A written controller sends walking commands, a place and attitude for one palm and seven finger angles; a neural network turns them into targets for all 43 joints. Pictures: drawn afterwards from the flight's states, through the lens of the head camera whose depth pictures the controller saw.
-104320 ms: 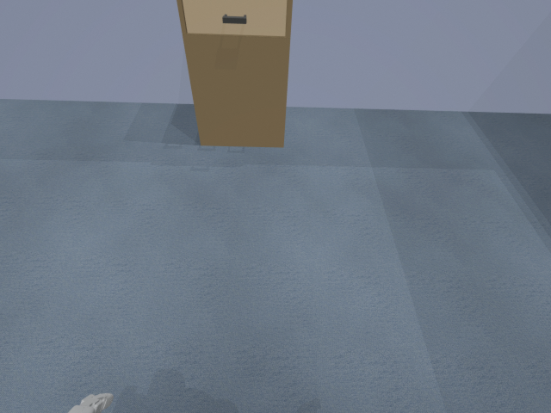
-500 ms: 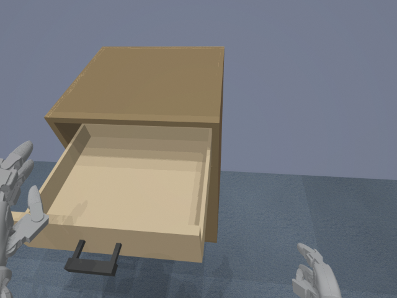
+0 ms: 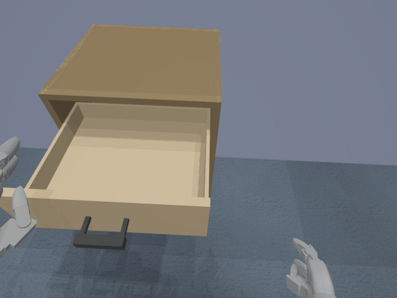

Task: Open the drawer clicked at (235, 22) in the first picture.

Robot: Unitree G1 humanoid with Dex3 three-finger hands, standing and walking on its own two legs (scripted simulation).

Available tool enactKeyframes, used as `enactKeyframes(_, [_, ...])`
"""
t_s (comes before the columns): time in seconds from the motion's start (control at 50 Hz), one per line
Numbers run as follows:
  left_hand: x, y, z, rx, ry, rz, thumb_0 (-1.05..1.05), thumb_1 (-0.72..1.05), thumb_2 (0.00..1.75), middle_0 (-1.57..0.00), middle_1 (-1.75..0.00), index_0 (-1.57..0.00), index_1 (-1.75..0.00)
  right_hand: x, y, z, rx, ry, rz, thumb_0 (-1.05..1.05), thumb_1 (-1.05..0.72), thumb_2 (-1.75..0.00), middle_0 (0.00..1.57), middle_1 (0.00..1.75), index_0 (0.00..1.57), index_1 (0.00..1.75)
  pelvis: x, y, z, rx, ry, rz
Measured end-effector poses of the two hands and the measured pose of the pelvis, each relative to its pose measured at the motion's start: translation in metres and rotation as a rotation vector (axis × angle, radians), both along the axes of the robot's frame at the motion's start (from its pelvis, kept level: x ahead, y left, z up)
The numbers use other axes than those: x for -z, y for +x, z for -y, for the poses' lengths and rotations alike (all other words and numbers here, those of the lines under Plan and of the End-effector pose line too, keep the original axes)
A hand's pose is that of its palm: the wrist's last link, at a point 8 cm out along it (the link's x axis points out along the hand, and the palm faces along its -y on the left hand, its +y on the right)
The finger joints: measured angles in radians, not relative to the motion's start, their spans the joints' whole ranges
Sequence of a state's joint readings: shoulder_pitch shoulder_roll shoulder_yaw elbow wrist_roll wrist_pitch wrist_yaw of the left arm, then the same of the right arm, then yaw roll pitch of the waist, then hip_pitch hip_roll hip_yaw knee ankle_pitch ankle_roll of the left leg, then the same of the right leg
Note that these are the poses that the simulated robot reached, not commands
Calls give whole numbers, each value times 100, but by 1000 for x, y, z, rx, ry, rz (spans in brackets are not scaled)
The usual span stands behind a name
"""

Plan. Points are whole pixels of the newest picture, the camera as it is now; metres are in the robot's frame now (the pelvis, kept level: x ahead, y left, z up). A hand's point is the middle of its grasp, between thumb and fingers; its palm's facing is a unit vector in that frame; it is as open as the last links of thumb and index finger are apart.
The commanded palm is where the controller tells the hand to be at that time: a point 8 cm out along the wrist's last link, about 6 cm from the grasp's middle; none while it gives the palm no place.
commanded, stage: step back with the hand held close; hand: left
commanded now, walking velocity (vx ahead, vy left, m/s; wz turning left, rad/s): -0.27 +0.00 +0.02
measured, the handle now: (103, 231) +0.26 +0.22 -0.04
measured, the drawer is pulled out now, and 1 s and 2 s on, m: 0.30 0.30 0.30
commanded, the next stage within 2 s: stop stepping back and stand still in 0.54 s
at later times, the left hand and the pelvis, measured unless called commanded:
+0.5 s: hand (18, 295) +0.11 +0.22 +0.16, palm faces +0.30 -0.84 -0.46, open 7.4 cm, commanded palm +0.02 +0.27 +0.18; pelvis -0.10 -0.02 +0.00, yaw +2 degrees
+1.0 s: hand out of the picture -0.01 +0.19 +0.16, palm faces +0.35 -0.83 -0.43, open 7.4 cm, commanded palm -0.08 +0.24 +0.18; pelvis -0.20 -0.05 +0.01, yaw +2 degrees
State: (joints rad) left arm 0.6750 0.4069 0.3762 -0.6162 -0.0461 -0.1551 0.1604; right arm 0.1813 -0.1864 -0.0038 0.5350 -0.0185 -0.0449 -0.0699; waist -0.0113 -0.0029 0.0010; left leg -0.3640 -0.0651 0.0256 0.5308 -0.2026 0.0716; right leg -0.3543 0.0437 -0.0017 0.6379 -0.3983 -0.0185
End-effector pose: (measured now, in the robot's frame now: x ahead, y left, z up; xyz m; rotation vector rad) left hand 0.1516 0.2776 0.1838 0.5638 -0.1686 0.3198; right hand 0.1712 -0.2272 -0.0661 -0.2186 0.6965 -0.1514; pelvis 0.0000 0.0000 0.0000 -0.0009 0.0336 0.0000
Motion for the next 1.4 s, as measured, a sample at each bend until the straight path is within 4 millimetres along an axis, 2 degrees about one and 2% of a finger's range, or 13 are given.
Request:
enactKeyframes(0.08, [10,-18,6,-38,-54,-6,1,89,89,-21,-30,-21,-31,9,-18,-7,-33,16,-7,1,-91,-90,20,30,21,30,3,-14,5,2,3,-11])
enactKeyframes(0.16, [9,-33,19,-28,-78,4,2,89,89,-21,-30,-21,-30,16,-43,-3,-57,20,-40,1,-90,-90,20,30,21,30,2,-34,14,-3,-23,2])
enactKeyframes(0.3, [-4,-55,36,47,-64,75,1,89,89,-21,-30,-21,-31,11,-83,30,0,14,-87,1,-90,-90,20,31,21,30,-3,-56,29,-7,3,8])
enactKeyframes(0.38, [1,-62,33,46,-72,60,1,89,89,-21,-30,-21,-31,-2,-97,48,50,-34,-89,1,-91,-90,20,30,21,30,-8,-66,29,-9,28,-2])
enactKeyframes(0.46, [7,-71,24,57,-56,44,1,89,89,-21,-30,-21,-31,-6,-103,54,52,-92,-70,1,-91,-90,20,30,20,30,-2,-85,20,-36,-4,-10])
enactKeyframes(0.58, [3,-103,21,91,13,26,2,89,89,-21,-30,-21,-31,-5,-118,36,25,-42,-19,1,-91,-90,19,30,20,30,2,-118,21,1,24,-7])
enactKeyframes(0.74, [-14,-151,58,98,25,79,1,89,89,-21,-30,-21,-31,18,-155,19,-59,98,-15,1,-91,-90,20,30,21,30,4,-163,43,0,-22,13])
enactKeyframes(0.88, [4,-189,56,-5,-48,-37,1,89,89,-21,-30,-21,-31,12,-210,46,13,73,-95,1,-90,-90,20,30,21,30,-10,-183,51,4,48,8])
enactKeyframes(0.98, [10,-202,50,-21,-78,-15,1,89,89,-21,-30,-21,-31,2,-235,69,31,-29,-106,1,-91,-90,20,30,21,30,-11,-194,48,-23,37,3])
enactKeyframes(1.06, [4,-212,48,21,-66,58,2,89,89,-21,-30,-21,-31,-4,-244,77,29,-81,-81,1,-91,-90,20,30,20,30,-6,-208,43,-38,24,28])
enactKeyframes(1.2, [-13,-227,47,17,26,98,1,89,89,-21,-30,-21,-31,1,-243,62,19,-2,-9,1,-91,-90,20,30,20,30,-1,-212,47,-36,16,70])
enactKeyframes(1.3, [-3,-228,47,-32,-26,90,1,89,89,-21,-30,-21,-31,14,-238,50,-7,42,-44,1,-91,-90,20,30,20,30,-1,-212,48,-29,-1,55])
enactKeyframes(1.4, [12,-219,48,-26,-90,49,1,89,89,-21,-30,-21,-31,13,-239,43,-28,28,-86,1,-91,-90,20,30,21,30,-2,-213,47,-28,8,55])
